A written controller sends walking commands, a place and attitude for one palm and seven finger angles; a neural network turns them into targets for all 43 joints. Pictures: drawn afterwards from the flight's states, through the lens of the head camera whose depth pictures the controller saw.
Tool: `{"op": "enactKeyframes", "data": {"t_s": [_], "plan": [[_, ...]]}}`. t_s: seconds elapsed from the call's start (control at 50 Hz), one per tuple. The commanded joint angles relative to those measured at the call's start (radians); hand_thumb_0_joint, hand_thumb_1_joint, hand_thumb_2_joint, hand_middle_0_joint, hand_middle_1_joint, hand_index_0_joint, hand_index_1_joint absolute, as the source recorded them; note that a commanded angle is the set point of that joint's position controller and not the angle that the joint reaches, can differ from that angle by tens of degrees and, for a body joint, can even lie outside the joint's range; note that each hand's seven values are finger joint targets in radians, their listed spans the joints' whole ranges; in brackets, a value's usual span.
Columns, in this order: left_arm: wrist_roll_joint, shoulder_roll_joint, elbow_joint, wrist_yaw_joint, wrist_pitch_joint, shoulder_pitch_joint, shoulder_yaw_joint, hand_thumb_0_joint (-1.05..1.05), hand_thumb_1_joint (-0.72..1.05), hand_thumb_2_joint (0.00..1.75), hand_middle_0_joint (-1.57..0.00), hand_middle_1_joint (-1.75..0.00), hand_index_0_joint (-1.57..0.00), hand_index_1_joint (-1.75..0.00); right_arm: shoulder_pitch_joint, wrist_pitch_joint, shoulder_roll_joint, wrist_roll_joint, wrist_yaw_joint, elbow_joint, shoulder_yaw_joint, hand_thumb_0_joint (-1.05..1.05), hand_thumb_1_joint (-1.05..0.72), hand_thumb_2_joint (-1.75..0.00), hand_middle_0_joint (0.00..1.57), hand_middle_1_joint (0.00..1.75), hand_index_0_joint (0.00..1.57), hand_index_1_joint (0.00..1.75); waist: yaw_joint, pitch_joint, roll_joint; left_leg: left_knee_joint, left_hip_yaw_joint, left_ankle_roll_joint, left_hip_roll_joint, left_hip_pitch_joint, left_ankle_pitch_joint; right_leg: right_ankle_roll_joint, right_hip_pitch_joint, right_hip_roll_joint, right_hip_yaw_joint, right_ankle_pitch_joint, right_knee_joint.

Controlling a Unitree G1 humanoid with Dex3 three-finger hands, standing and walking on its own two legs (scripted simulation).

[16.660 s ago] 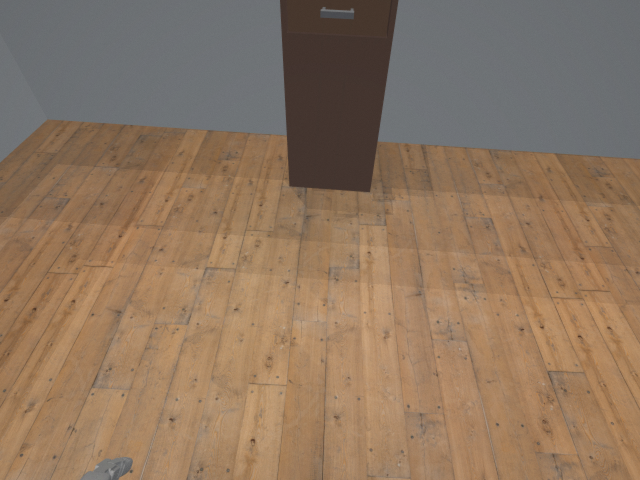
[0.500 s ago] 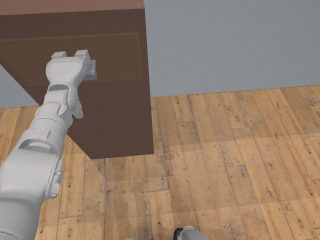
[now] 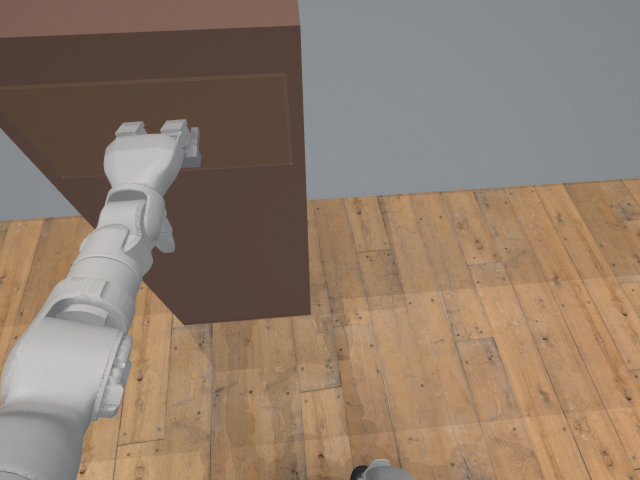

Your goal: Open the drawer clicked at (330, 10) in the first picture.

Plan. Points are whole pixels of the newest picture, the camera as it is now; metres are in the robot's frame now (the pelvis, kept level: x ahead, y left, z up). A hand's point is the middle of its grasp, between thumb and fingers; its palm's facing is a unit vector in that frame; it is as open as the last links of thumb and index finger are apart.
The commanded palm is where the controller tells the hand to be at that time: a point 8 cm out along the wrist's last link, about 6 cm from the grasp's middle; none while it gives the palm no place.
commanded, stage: lower the fingers behind the handle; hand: left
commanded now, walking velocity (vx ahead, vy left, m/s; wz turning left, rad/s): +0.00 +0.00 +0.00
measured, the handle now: (158, 147) +0.54 +0.20 +0.06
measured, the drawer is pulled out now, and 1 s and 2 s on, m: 0.00 0.00 0.02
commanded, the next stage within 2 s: close the thumb around the handle in 0.20 s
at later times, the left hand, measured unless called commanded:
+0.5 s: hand (163, 188) +0.49 +0.19 +0.04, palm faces -0.04 -0.01 -1.00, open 12.8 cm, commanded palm +0.48 +0.19 +0.09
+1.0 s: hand (163, 186) +0.50 +0.19 +0.04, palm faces -0.06 +0.00 -1.00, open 5.4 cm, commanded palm +0.48 +0.19 +0.09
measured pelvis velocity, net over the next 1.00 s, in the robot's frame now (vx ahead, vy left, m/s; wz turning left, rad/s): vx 0.00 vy -0.01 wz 0.01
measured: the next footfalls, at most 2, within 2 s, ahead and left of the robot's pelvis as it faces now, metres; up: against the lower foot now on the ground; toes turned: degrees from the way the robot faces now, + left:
none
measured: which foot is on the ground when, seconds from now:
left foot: down 0.00-1.00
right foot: down 0.00-1.00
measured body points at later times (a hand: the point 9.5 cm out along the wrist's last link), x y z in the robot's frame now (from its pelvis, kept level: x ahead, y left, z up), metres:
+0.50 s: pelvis +0.00 -0.01 +0.00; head +0.10 -0.02 +0.44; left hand +0.49 +0.19 +0.09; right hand +0.01 -0.28 -0.13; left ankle -0.05 +0.09 -0.71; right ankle +0.01 -0.12 -0.71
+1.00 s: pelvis +0.00 -0.01 +0.00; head +0.10 -0.02 +0.44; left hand +0.49 +0.19 +0.09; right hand +0.00 -0.28 -0.13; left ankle -0.05 +0.09 -0.71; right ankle +0.01 -0.12 -0.71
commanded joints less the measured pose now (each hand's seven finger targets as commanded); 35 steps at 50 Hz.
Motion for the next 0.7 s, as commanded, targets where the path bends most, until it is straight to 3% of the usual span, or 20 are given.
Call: {"op": "enactKeyframes", "data": {"t_s": [0.0, 0.06, 0.08, 0.1, 0.16, 0.24, 0.28, 0.32, 0.4, 0.48, 0.5, 0.52, 0.58, 0.62, 0.66, 0.68], "plan": [[0.005, 0.207, -0.181, 0.046, 0.017, -0.470, 0.042, 0.00, -0.50, 0.30, -0.30, -1.20, -0.30, -1.20, 0.139, -0.009, -0.161, 0.006, -0.007, -0.040, -0.047, 0.00, -0.90, -0.90, 0.20, 0.30, 0.20, 0.30, -0.025, -0.405, -0.008, -0.043, -0.065, -0.006, -0.016, 0.220, 0.552, -0.016, 0.253, 0.042, 0.019, 0.357, -0.028], [0.008, 0.218, -0.201, 0.051, 0.021, -0.488, 0.053, 0.00, -0.50, 0.30, -0.30, -1.20, -0.30, -1.20, 0.139, -0.007, -0.157, 0.002, -0.006, -0.039, -0.050, 0.00, -0.90, -0.90, 0.20, 0.30, 0.20, 0.30, -0.022, -0.447, 0.034, -0.037, -0.065, -0.008, -0.015, 0.258, 0.589, -0.018, 0.258, 0.041, 0.023, 0.370, -0.025], [0.009, 0.219, -0.190, 0.048, 0.026, -0.465, 0.054, 0.00, -0.50, 0.30, -0.30, -1.20, -0.30, -1.20, 0.136, -0.006, -0.155, 0.003, -0.007, -0.041, -0.046, 0.00, -0.90, -0.90, 0.20, 0.30, 0.20, 0.30, -0.012, -0.454, 0.027, -0.037, -0.062, -0.009, -0.018, 0.250, 0.597, -0.018, 0.274, 0.040, 0.022, 0.378, -0.022], [0.004, 0.202, -0.187, 0.045, 0.029, -0.469, 0.040, 0.00, -0.50, 0.30, -0.30, -1.20, -0.30, -1.20, 0.136, -0.004, -0.154, 0.003, -0.006, -0.042, -0.046, 0.00, -0.90, -0.90, 0.20, 0.30, 0.20, 0.30, -0.019, -0.444, 0.024, -0.042, -0.061, -0.009, -0.017, 0.251, 0.583, -0.017, 0.273, 0.041, 0.020, 0.375, -0.027], [0.002, 0.226, -0.176, 0.037, 0.034, -0.461, 0.058, 0.00, -0.50, 0.30, -0.30, -1.20, -0.30, -1.20, 0.134, -0.002, -0.157, 0.005, -0.010, -0.043, -0.043, 0.00, -0.90, -0.90, 0.20, 0.30, 0.20, 0.30, -0.017, -0.442, -0.005, -0.044, -0.059, -0.004, -0.019, 0.228, 0.569, -0.016, 0.296, 0.040, 0.025, 0.388, -0.026], [0.000, 0.190, -0.176, 0.027, 0.027, -0.455, 0.030, 0.00, -0.50, 0.30, -0.30, -1.20, -0.30, -1.20, 0.133, -0.002, -0.153, 0.006, -0.012, -0.048, -0.045, 0.00, -0.90, -0.90, 0.20, 0.30, 0.20, 0.30, -0.020, -0.430, -0.002, -0.048, -0.058, -0.003, -0.018, 0.238, 0.566, -0.015, 0.288, 0.040, 0.024, 0.381, -0.034], [0.006, 0.231, -0.184, 0.031, 0.022, -0.464, 0.059, 0.00, -0.50, 0.30, -0.30, -1.20, -0.30, -1.20, 0.129, -0.003, -0.157, 0.005, -0.017, -0.047, -0.043, 0.00, -0.90, -0.90, 0.20, 0.30, 0.20, 0.30, -0.019, -0.431, -0.023, -0.050, -0.054, 0.001, -0.022, 0.214, 0.536, -0.015, 0.307, 0.039, 0.028, 0.386, -0.031], [0.004, 0.211, -0.203, 0.029, 0.015, -0.453, 0.050, 0.00, -0.39, 0.35, -0.31, -1.21, -0.31, -1.21, 0.128, -0.005, -0.153, 0.003, -0.016, -0.052, -0.047, 0.00, -0.90, -0.90, 0.20, 0.30, 0.20, 0.30, -0.015, -0.457, -0.010, -0.044, -0.056, -0.001, -0.022, 0.237, 0.579, -0.016, 0.313, 0.039, 0.030, 0.406, -0.031], [0.004, 0.203, -0.201, 0.031, 0.010, -0.432, 0.046, 0.00, -0.16, 0.44, -0.32, -1.24, -0.32, -1.24, 0.128, -0.007, -0.151, 0.006, -0.014, -0.049, -0.048, 0.00, -0.90, -0.90, 0.20, 0.30, 0.20, 0.30, -0.012, -0.435, 0.012, -0.046, -0.054, -0.004, -0.018, 0.240, 0.566, -0.016, 0.291, 0.040, 0.026, 0.383, -0.032], [0.002, 0.150, -0.192, 0.035, 0.013, -0.481, -0.005, 0.00, 0.06, 0.54, -0.34, -1.26, -0.34, -1.26, 0.128, -0.011, -0.151, 0.008, -0.014, -0.043, -0.049, 0.00, -0.90, -0.90, 0.20, 0.30, 0.20, 0.30, -0.038, -0.394, -0.005, -0.053, -0.053, 0.000, -0.023, 0.226, 0.491, -0.016, 0.264, 0.041, 0.026, 0.345, -0.047], [0.003, 0.180, -0.161, 0.038, 0.020, -0.477, 0.018, 0.00, 0.12, 0.56, -0.34, -1.27, -0.34, -1.27, 0.132, -0.011, -0.155, 0.010, -0.016, -0.038, -0.049, 0.00, -0.90, -0.90, 0.20, 0.30, 0.20, 0.30, -0.040, -0.378, -0.024, -0.058, -0.054, 0.000, -0.024, 0.207, 0.457, -0.017, 0.265, 0.041, 0.026, 0.329, -0.049], [0.005, 0.219, -0.168, 0.039, 0.020, -0.496, 0.043, 0.00, 0.17, 0.59, -0.35, -1.27, -0.35, -1.27, 0.130, -0.010, -0.162, 0.010, -0.019, -0.035, -0.046, 0.00, -0.90, -0.90, 0.20, 0.30, 0.20, 0.30, -0.035, -0.398, -0.029, -0.057, -0.053, 0.001, -0.027, 0.196, 0.454, -0.018, 0.284, 0.039, 0.031, 0.338, -0.045], [0.012, 0.198, -0.155, 0.039, 0.030, -0.517, 0.014, 0.00, 0.34, 0.66, -0.36, -1.29, -0.36, -1.29, 0.132, -0.016, -0.155, 0.011, -0.021, -0.037, -0.043, 0.00, -0.90, -0.90, 0.20, 0.30, 0.20, 0.30, -0.039, -0.403, 0.014, -0.057, -0.049, 0.001, -0.032, 0.193, 0.443, -0.019, 0.276, 0.036, 0.033, 0.336, -0.041], [0.009, 0.213, -0.174, 0.036, 0.025, -0.523, 0.035, 0.00, 0.45, 0.71, -0.37, -1.30, -0.37, -1.30, 0.136, -0.017, -0.156, 0.007, -0.020, -0.036, -0.046, 0.00, -0.90, -0.90, 0.20, 0.30, 0.20, 0.30, -0.032, -0.448, 0.019, -0.046, -0.052, 0.000, -0.029, 0.223, 0.501, -0.020, 0.291, 0.037, 0.033, 0.367, -0.034], [0.003, 0.204, -0.166, 0.029, 0.024, -0.498, 0.029, 0.00, 0.56, 0.76, -0.38, -1.31, -0.38, -1.31, 0.139, -0.015, -0.153, 0.008, -0.021, -0.041, -0.045, 0.00, -0.90, -0.90, 0.20, 0.30, 0.20, 0.30, -0.029, -0.456, 0.022, -0.043, -0.053, -0.001, -0.027, 0.228, 0.515, -0.017, 0.290, 0.039, 0.032, 0.375, -0.031], [0.003, 0.163, -0.162, 0.025, 0.024, -0.501, -0.004, 0.00, 0.62, 0.78, -0.38, -1.32, -0.38, -1.32, 0.139, -0.017, -0.151, 0.007, -0.021, -0.040, -0.046, 0.00, -0.90, -0.90, 0.20, 0.30, 0.20, 0.30, -0.041, -0.448, 0.010, -0.042, -0.055, -0.001, -0.026, 0.231, 0.509, -0.015, 0.279, 0.039, 0.029, 0.368, -0.034]]}}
